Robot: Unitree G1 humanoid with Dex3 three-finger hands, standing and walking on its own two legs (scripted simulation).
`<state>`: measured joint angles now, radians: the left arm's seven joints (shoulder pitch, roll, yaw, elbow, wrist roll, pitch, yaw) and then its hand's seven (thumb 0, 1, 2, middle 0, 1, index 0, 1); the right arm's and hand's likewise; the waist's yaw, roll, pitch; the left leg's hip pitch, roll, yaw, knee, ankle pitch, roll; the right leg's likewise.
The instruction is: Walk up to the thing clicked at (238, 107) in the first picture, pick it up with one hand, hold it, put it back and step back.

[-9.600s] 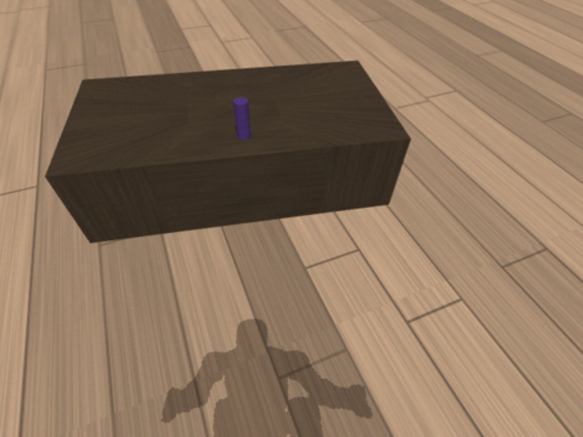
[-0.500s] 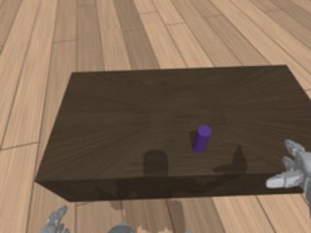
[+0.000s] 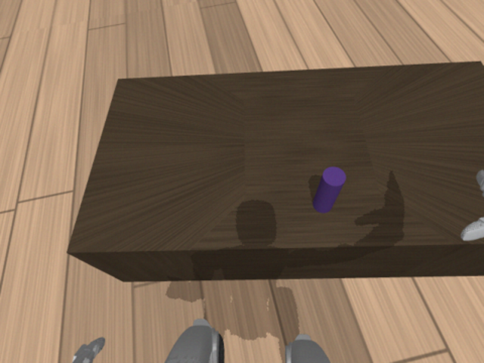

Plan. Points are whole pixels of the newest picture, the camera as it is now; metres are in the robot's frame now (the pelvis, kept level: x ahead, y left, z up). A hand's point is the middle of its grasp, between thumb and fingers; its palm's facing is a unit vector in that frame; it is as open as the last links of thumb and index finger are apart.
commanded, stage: go down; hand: right
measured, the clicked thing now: (327, 191) +0.53 -0.18 -0.24
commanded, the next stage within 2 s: approach in 0.78 s
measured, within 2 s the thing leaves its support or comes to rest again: neither
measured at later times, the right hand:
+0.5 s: hand (482, 179) +0.41 -0.36 +0.02, palm faces +0.14 +0.99 -0.08, open 17.1 cm
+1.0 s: hand out of the picture +0.43 -0.37 +0.04, palm faces +0.15 +0.99 -0.05, open 17.5 cm
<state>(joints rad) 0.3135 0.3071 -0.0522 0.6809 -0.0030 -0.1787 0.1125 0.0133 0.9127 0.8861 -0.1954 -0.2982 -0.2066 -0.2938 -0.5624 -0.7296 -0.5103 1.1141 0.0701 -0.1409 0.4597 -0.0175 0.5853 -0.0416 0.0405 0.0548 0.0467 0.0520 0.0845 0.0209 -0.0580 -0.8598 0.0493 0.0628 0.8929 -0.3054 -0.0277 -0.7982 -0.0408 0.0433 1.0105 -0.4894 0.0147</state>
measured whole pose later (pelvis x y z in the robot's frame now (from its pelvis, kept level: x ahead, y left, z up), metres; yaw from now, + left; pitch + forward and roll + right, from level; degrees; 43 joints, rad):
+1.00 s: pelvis +0.01 -0.01 -0.01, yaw +1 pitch +21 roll +4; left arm 0.34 0.32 -0.09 0.67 0.01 -0.14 0.05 0.01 0.89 0.90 -0.20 -0.30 -0.20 -0.30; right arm -0.73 -0.86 -0.61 1.26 0.10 -0.28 0.56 -0.02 0.56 -0.06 0.04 0.05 0.05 0.05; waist 0.12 0.03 -0.08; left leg -0.98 0.04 0.06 0.95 -0.33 -0.04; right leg -0.93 -0.05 0.05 1.09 -0.53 0.00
